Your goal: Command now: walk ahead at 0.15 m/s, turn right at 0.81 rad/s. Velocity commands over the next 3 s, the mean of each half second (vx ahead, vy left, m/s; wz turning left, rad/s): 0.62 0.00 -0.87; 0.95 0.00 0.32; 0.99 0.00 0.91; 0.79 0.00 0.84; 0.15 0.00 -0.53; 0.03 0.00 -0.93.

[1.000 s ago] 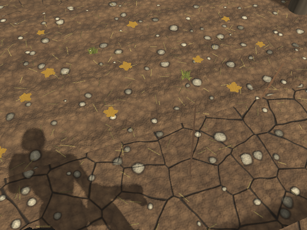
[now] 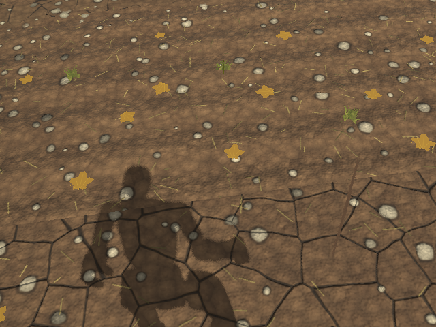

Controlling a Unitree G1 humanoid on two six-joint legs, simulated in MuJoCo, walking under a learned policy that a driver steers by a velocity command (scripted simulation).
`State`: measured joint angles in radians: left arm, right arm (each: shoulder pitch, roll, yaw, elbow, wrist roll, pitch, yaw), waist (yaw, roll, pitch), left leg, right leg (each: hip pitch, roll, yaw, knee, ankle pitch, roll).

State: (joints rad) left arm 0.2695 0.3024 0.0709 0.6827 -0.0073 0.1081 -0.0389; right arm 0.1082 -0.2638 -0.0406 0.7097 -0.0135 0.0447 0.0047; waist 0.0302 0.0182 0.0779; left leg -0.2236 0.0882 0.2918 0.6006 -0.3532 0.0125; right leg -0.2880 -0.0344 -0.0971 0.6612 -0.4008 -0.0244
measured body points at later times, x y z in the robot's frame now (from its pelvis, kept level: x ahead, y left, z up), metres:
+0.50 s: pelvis +0.16 -0.03 -0.01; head +0.16 -0.04 +0.44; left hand +0.43 +0.17 -0.09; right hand +0.15 -0.35 -0.11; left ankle +0.15 +0.08 -0.73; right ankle +0.01 -0.09 -0.67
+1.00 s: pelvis +0.49 -0.26 -0.16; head +0.53 -0.29 +0.28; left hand +0.72 -0.07 -0.27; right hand +0.32 -0.51 -0.29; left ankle +0.30 -0.01 -0.67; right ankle +0.46 -0.38 -0.90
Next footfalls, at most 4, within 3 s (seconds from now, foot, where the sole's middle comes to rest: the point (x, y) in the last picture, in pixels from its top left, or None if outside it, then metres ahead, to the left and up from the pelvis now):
0.44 left None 0.19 0.06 -0.76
0.92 right None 0.50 -0.39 -0.93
1.30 left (320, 223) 0.89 -0.29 -0.93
1.70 right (318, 135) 1.35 -0.34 -0.93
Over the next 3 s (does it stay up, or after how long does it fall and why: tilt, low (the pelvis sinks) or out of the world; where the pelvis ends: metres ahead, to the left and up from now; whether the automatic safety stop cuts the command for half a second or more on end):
stays up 1.43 -0.15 -0.16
